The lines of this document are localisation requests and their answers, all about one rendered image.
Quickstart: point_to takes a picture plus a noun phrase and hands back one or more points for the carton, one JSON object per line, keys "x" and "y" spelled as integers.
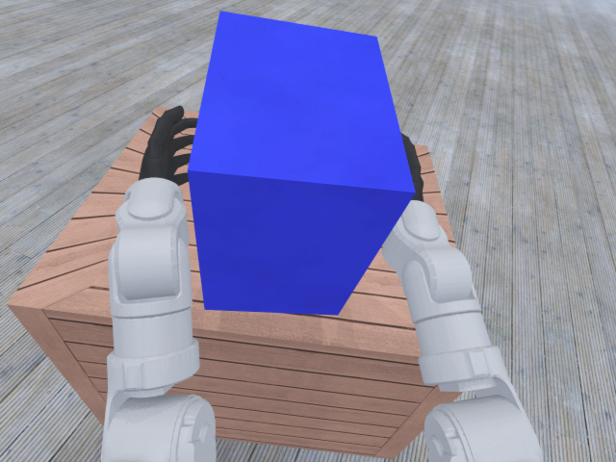
{"x": 298, "y": 171}

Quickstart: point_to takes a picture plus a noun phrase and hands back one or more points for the robot right upper arm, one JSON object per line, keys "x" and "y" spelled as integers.
{"x": 488, "y": 429}

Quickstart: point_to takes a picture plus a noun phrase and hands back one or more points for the robot left hand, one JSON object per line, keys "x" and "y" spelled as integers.
{"x": 158, "y": 160}

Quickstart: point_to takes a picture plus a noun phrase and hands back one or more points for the left robot forearm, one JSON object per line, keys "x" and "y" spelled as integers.
{"x": 150, "y": 295}

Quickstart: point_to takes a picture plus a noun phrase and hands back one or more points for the robot right hand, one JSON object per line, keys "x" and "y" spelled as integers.
{"x": 415, "y": 168}

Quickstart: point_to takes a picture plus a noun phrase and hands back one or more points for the pedestal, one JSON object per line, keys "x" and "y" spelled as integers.
{"x": 348, "y": 384}

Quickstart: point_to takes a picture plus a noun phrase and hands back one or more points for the robot left upper arm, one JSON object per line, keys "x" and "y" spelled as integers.
{"x": 169, "y": 428}

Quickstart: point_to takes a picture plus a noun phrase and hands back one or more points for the right robot forearm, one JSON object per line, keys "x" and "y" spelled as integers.
{"x": 437, "y": 281}

